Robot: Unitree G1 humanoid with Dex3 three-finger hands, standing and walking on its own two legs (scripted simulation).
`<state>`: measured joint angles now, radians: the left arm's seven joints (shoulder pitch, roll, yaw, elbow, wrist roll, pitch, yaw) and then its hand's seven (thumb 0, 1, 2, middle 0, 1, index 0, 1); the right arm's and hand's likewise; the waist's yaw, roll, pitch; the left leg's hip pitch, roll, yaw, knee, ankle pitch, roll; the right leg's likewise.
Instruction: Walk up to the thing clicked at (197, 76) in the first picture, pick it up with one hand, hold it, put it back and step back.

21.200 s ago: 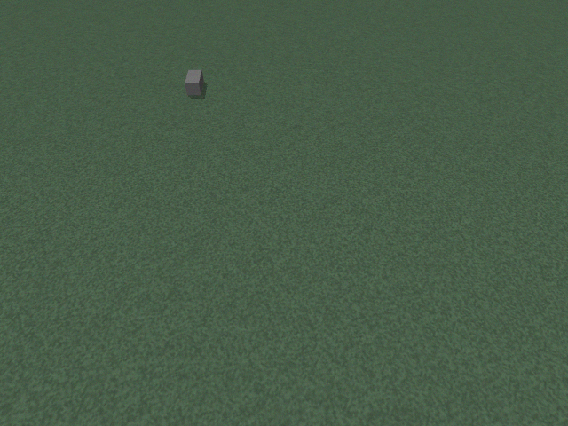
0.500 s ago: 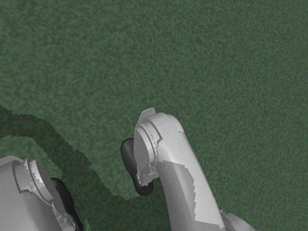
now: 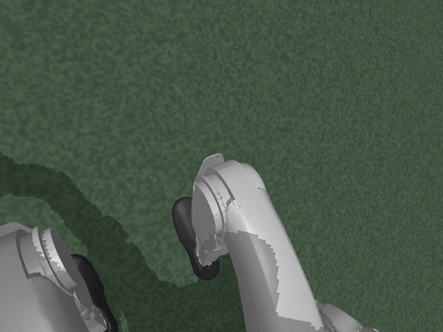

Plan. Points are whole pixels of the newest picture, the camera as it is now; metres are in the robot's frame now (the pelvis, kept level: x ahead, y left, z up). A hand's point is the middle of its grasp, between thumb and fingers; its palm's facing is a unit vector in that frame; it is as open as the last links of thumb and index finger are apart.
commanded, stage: approach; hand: left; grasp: from above
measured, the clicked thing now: out of the picture +0.48 +0.33 -0.30
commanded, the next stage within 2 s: none
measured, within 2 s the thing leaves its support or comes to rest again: neither
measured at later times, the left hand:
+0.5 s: hand out of the picture +0.46 +0.33 -0.21, palm faces +0.06 -0.49 -0.87, open 12.2 cm
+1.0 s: hand out of the picture +0.47 +0.33 -0.21, palm faces +0.08 -0.49 -0.87, open 12.5 cm
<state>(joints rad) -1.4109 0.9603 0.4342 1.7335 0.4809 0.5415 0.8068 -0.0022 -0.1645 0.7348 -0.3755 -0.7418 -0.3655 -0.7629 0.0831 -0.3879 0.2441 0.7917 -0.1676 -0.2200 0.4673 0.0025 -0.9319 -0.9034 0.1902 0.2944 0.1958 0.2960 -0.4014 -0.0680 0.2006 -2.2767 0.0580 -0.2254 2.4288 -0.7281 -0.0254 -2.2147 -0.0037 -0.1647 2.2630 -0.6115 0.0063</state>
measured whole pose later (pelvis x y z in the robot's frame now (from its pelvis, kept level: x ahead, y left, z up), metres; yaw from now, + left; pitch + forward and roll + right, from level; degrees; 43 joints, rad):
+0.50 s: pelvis +0.00 +0.00 +0.00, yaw +0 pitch +32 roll -12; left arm -1.40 0.95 0.44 1.72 0.50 0.54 0.80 0.00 -0.18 0.73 -0.35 -0.76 -0.34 -0.78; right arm 0.09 -0.37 0.24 0.79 -0.16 -0.22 0.46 0.00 -0.93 -0.90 0.19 0.29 0.20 0.30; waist -0.39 -0.07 0.19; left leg -2.28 0.06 -0.22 2.43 -0.72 -0.02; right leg -2.22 0.00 -0.16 2.26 -0.61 0.01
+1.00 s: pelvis +0.00 +0.00 +0.00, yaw +0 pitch +32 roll -12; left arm -1.42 0.96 0.44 1.71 0.49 0.55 0.81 0.00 -0.24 0.77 -0.30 -0.81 -0.30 -0.83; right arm 0.10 -0.39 0.24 0.78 -0.16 -0.21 0.47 0.00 -0.93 -0.90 0.19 0.29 0.20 0.30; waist -0.40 -0.07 0.20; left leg -2.29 0.06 -0.23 2.43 -0.73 -0.03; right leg -2.22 0.00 -0.17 2.26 -0.61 0.01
